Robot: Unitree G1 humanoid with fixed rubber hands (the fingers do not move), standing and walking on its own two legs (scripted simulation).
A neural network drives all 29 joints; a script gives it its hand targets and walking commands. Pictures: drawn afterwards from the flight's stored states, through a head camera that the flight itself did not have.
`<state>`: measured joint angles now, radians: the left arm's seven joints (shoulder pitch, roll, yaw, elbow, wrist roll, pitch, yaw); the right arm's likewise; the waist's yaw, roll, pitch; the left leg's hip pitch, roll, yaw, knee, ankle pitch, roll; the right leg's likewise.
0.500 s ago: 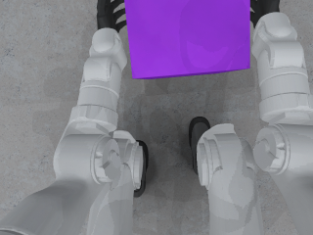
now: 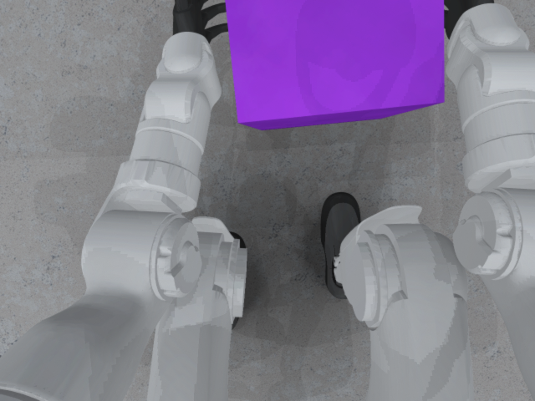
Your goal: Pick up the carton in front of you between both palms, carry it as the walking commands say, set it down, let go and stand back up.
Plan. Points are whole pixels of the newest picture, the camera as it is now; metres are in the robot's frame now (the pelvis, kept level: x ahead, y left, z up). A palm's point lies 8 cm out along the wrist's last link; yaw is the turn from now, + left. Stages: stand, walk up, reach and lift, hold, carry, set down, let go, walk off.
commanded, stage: set down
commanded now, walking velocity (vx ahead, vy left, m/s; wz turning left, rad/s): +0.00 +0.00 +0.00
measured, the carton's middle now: (322, 45) +0.52 -0.11 -0.24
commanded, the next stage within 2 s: let go in 1.94 s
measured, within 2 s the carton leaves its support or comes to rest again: neither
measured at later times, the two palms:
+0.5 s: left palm (192, 32) +0.54 +0.05 -0.17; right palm (468, 14) +0.51 -0.26 -0.17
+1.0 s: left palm (161, 25) +0.55 +0.08 -0.16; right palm (506, 8) +0.51 -0.30 -0.17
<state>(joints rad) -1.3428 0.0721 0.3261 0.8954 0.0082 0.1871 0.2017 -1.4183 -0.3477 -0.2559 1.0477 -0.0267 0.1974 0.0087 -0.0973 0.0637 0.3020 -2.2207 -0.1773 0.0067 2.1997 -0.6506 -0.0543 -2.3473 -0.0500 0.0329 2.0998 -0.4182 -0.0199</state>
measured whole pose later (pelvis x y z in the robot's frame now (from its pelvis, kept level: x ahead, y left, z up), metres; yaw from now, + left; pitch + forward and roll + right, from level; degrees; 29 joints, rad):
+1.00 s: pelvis +0.00 +0.00 +0.00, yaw -1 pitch +34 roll +3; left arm -1.36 0.24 0.08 0.90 -0.18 0.12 0.17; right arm -1.42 -0.52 -0.19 1.14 0.19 0.03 0.01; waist -0.06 0.05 0.41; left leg -2.15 -0.16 0.00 2.23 -0.69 -0.06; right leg -2.29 -0.03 0.02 2.12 -0.43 -0.02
